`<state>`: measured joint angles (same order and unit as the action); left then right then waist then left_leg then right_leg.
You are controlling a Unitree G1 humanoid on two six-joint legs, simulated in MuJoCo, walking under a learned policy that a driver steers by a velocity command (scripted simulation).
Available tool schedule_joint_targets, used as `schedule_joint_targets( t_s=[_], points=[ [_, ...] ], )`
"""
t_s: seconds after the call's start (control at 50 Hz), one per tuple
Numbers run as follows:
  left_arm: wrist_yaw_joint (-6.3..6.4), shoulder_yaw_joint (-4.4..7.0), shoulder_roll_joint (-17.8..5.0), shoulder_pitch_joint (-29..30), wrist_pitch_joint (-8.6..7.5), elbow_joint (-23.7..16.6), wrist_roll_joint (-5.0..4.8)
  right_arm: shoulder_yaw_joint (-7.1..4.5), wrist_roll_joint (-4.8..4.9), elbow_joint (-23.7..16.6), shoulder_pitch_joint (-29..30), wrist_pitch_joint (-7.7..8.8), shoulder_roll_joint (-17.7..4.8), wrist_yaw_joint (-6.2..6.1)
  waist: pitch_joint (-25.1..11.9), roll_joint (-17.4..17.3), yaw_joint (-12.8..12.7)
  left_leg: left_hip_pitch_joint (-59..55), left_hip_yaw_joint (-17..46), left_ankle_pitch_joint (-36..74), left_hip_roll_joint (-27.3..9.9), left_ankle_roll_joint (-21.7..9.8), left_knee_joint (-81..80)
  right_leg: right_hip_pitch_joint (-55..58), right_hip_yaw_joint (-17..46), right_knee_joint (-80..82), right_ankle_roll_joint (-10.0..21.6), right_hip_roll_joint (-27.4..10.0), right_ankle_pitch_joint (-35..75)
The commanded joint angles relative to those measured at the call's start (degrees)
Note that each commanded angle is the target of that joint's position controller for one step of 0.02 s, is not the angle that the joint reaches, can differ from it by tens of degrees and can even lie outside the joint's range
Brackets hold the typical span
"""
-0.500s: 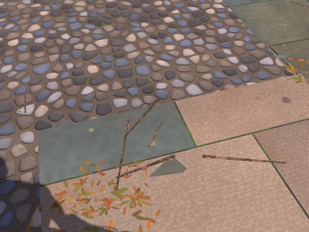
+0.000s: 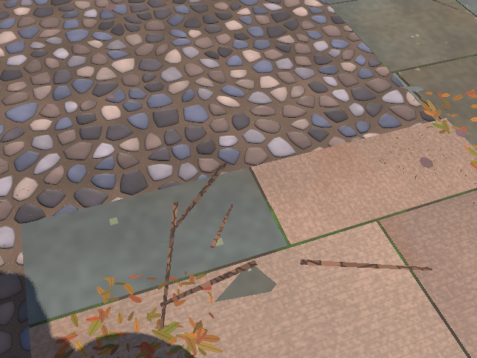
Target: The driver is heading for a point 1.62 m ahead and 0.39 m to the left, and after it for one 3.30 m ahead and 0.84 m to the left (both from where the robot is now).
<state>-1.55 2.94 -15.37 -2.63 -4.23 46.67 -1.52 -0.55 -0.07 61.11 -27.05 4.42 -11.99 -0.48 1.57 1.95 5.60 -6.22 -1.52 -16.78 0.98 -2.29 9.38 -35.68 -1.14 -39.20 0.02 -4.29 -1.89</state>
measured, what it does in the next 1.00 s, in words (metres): walks ahead: right foot, then left foot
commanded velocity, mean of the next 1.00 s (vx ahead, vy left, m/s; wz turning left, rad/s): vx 0.49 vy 0.00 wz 0.00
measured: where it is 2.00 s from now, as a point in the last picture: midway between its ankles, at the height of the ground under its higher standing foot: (180, 167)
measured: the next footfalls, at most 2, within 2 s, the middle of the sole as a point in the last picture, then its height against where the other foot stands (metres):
right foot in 0.14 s outside the picture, level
left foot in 0.68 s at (176, 325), level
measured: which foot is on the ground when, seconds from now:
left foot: down 0.00-0.14, up 0.16-0.66, down 0.68-1.00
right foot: up 0.00-0.12, down 0.14-0.70, up 0.72-1.00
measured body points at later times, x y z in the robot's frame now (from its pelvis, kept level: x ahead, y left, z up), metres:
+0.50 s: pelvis +0.29 -0.04 +0.00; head +0.31 -0.03 +0.45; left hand +0.28 +0.23 -0.14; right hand +0.47 -0.30 -0.10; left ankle +0.47 +0.14 -0.68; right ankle +0.24 -0.13 -0.74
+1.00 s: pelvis +0.58 +0.03 +0.01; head +0.59 +0.04 +0.46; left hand +0.73 +0.30 -0.11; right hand +0.58 -0.24 -0.12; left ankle +0.54 +0.11 -0.74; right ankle +0.73 -0.15 -0.67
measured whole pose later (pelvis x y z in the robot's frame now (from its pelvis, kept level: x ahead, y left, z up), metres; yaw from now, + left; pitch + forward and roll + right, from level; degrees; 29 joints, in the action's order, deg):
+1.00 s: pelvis +0.58 +0.03 +0.01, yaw +0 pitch +1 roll +1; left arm 0.1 3.3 -16.3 -6.1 -4.0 51.6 -0.3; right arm -2.8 -0.1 54.3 -20.0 5.3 -13.9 0.7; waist 0.7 2.5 3.2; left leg 3.8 -3.3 -9.2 4.0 -4.3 11.9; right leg -38.4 2.6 -45.9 0.3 -7.7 -1.5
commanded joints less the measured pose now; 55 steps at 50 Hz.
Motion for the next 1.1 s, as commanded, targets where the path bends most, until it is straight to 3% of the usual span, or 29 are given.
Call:
schedule_joint_targets(
  t_s=[0.02,0.06,0.1,0.12,0.14,0.16,0.18,0.2,0.22,0.24,0.28,0.3,0.34,0.42,0.48,0.58,0.62,0.66,0.68,0.7,0.72,0.74,0.76,0.78,0.8,0.84,0.9,1.0,1.1],
  points=[
    [-0.86,-0.48,-1.53,11.50,-1.13,-6.64,-0.38,-2.11,0.62,-1.49,-2.55,0.31,-10.74,-0.67,7.69,-7.97,-0.02,6.00,5.74,21.11,-13.51,-7.50,-4.65,0.43,-1.90,6.75,0.70,2.17,4.01],
    [-1.34,-0.21,-2.80,11.97,-1.42,-7.21,-0.38,-2.59,1.00,-1.50,-2.24,0.08,-11.15,-0.74,7.26,-7.93,-1.60,2.17,5.19,26.63,-15.31,-6.82,-2.39,1.41,-1.05,9.13,2.52,2.38,2.74],
    [-1.34,0.94,-5.41,7.49,-1.55,-6.29,-0.16,-3.29,0.74,-2.21,-0.70,-0.39,-12.56,-0.78,2.54,-9.26,-5.36,-0.96,4.17,45.24,-16.11,-5.58,4.61,8.92,-2.09,9.11,4.65,4.67,-0.18],
    [-0.98,2.04,-7.32,0.40,-1.41,-4.27,-0.20,-3.51,0.44,-2.59,0.27,-0.93,-12.87,-0.78,-2.34,-9.97,-9.32,-0.60,2.86,54.87,-15.17,-4.69,12.92,17.87,-3.19,8.84,6.20,6.41,-1.13],
    [-0.37,3.34,-9.47,-9.68,-1.04,-1.05,-0.35,-3.29,0.09,-3.23,0.85,-1.37,-12.30,-0.80,-8.29,-9.38,-14.01,4.82,1.60,55.36,-12.81,-3.10,24.66,31.67,-2.70,9.03,7.99,6.14,-0.41],
    [0.43,4.29,-13.40,-19.95,-0.54,1.24,0.43,-2.29,-1.08,-4.81,-0.15,-1.32,-9.66,-0.78,-16.56,-1.45,-16.27,19.41,0.40,33.88,-9.03,-1.85,43.34,50.11,11.83,7.27,11.54,-5.85,-4.36],
    [-0.36,4.09,-14.67,-21.48,-0.64,2.65,0.94,-0.05,-0.13,-4.66,-8.21,-0.07,-0.58,0.08,-25.61,14.62,-10.52,37.71,4.79,-14.08,2.49,0.81,61.95,63.53,41.76,17.61,21.00,-18.48,-21.35],
    [-0.46,2.60,-8.81,-18.29,-0.90,2.54,0.51,-1.67,1.67,-5.29,-1.68,1.59,-7.64,0.44,-18.20,8.41,-12.49,43.71,10.36,-15.16,-0.09,-0.54,68.10,57.22,43.34,23.65,18.08,-16.07,-26.19],
    [-0.33,1.94,-6.98,-12.79,-1.28,1.90,0.49,-2.67,3.21,-7.64,4.45,2.57,-10.52,0.55,-8.57,6.07,-10.92,46.80,8.37,-9.85,-2.86,-1.50,68.28,48.04,33.99,25.06,15.74,-14.49,-21.54],
    [-0.48,1.61,-6.13,-8.51,-1.75,1.32,0.79,-2.67,2.94,-8.08,7.03,3.00,-10.16,0.11,-4.73,0.00,-8.91,44.09,7.36,-4.39,-5.82,-1.52,65.60,39.22,27.11,26.56,14.73,-12.55,-12.60],
    [-0.80,1.01,-3.92,-5.49,-2.39,1.56,2.02,-3.21,1.67,-7.89,6.05,2.09,-8.49,-0.23,-2.83,0.40,-5.06,37.82,7.25,0.44,-9.12,-0.95,61.08,29.32,17.91,29.18,13.74,-8.87,-3.87],
    [-0.93,0.90,-3.48,-5.50,-2.53,2.09,1.89,-3.16,1.54,-7.91,5.24,1.38,-7.20,-0.25,-2.59,1.07,-4.16,36.35,7.00,0.68,-9.58,-0.60,59.26,27.18,16.11,30.61,14.01,-8.17,-3.26],
    [-0.62,0.94,-4.38,-6.84,-2.85,3.52,1.36,-3.20,1.19,-9.02,6.86,0.32,-6.40,-0.38,-0.30,1.28,-3.47,37.39,5.98,1.25,-10.52,0.50,55.14,23.48,12.89,33.05,14.66,-7.85,-2.20],
    [1.05,1.45,-7.25,-10.76,-2.46,5.21,1.37,-3.17,0.21,-13.11,16.86,0.22,-6.84,-0.24,2.78,0.05,-5.63,43.85,4.75,13.56,-10.78,2.81,40.67,24.24,8.83,35.07,14.14,-6.66,-0.55],
    [1.59,1.56,-8.38,-14.10,-2.07,6.32,0.85,-2.45,0.42,-14.95,23.72,0.85,-5.62,0.50,3.04,-0.16,-8.09,40.22,1.90,22.27,-8.01,2.91,28.66,24.89,4.82,34.74,12.16,-4.81,1.10],
    [1.85,1.89,-9.21,-19.34,-0.68,9.14,0.11,-2.27,1.16,-18.20,30.34,1.25,-6.95,2.02,3.53,0.27,-9.49,41.80,2.61,19.43,-6.39,1.08,21.13,35.84,5.58,30.18,11.01,-9.22,2.87],
    [2.02,2.23,-10.03,-18.80,0.11,9.23,0.20,-2.77,1.25,-18.52,28.79,1.48,-8.54,2.53,2.01,1.36,-7.66,38.91,2.13,14.69,-5.36,-0.49,19.85,39.43,5.99,26.50,9.82,-10.71,8.94],
    [2.07,1.99,-9.70,-16.84,0.91,8.68,0.58,-4.72,1.20,-15.32,16.95,1.55,-11.94,2.33,-5.20,1.79,-1.14,22.65,-0.97,12.81,-1.90,-3.11,18.28,38.18,2.98,12.23,7.64,-7.45,24.95],
    [2.15,0.99,-7.62,-17.38,1.02,7.52,1.46,-6.11,0.71,-12.67,6.09,1.40,-15.67,1.82,-13.58,-1.67,2.64,5.68,5.20,13.30,-7.68,-6.11,20.27,29.15,0.57,-3.42,5.79,-4.22,17.29],
    [1.48,-1.19,-0.18,-24.74,-0.12,7.10,1.55,-7.46,0.06,-11.00,0.43,0.94,-21.13,1.86,-21.40,-16.16,-0.09,-15.80,32.27,1.14,-21.50,-15.36,15.61,4.96,-1.51,-25.86,1.37,6.28,-9.66],
    [1.25,-0.63,-3.38,-22.70,-1.51,7.94,0.63,-5.83,0.40,-11.29,0.71,0.96,-15.62,2.07,-23.00,-15.36,1.00,-16.55,43.87,-4.38,-23.19,-15.57,7.63,-2.34,7.06,-34.24,1.94,6.87,-30.10],
    [0.97,0.63,-8.12,-17.76,-2.49,6.29,-1.08,-4.83,0.49,-12.10,5.76,1.21,-12.98,2.04,-14.32,-12.27,0.21,-9.72,36.08,-4.24,-21.67,-12.91,6.84,-6.96,7.93,-37.08,3.27,3.61,-27.29],
    [1.20,0.60,-8.28,-14.15,-2.84,5.40,-1.35,-4.29,0.20,-13.47,10.69,1.33,-11.39,1.97,-9.21,-7.94,-1.42,-1.45,28.39,0.98,-19.57,-11.57,5.83,-6.00,6.20,-35.14,3.76,0.30,-22.07],
    [1.53,0.80,-7.71,-12.30,-2.72,5.23,-0.44,-3.89,-0.23,-13.76,13.88,1.53,-9.89,2.18,-5.07,-5.18,-2.98,6.11,22.86,6.78,-17.46,-11.00,3.90,-4.07,5.43,-31.16,3.56,-1.75,-18.15],
    [1.73,1.14,-7.18,-12.98,-2.05,5.52,0.16,-3.47,-0.67,-13.86,15.43,1.90,-8.53,2.26,-4.22,-6.23,-4.92,10.45,18.98,10.42,-15.55,-10.02,2.35,-0.25,5.91,-28.01,3.50,-3.61,-15.37],
    [1.79,0.87,-4.58,-14.55,-0.61,6.25,0.50,-3.48,-0.43,-13.16,15.18,2.20,-8.45,2.44,-3.33,-6.40,-6.35,14.35,14.98,14.17,-13.99,-10.47,-0.39,2.90,5.27,-25.00,2.65,-4.12,-13.12],
    [2.02,0.92,-4.21,-10.17,0.26,4.61,1.08,-4.04,-0.22,-11.62,12.38,2.35,-10.48,1.71,-0.76,-4.83,-6.08,14.48,11.42,18.54,-13.87,-11.38,-2.75,-1.80,4.79,-17.64,0.93,-4.68,-7.26],
    [1.39,0.53,-2.83,0.10,-0.51,1.56,1.28,-4.03,0.39,-9.60,7.83,1.50,-10.98,0.42,1.59,-4.98,-3.18,13.41,6.18,18.20,-11.10,-9.17,-3.87,-1.80,2.69,-0.16,-0.20,-2.61,6.91],
    [0.20,0.19,-3.17,8.54,-1.66,-1.54,0.73,-4.42,1.13,-7.17,2.53,0.24,-11.66,-0.08,3.53,-4.95,-1.17,6.98,8.84,18.36,-13.23,-9.16,-0.15,-1.77,2.91,9.29,-0.18,-0.01,6.33]
  ],
)
Over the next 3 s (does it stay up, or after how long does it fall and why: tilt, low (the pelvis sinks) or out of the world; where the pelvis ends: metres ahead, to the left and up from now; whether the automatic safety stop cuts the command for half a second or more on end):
stays up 1.54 0.45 0.00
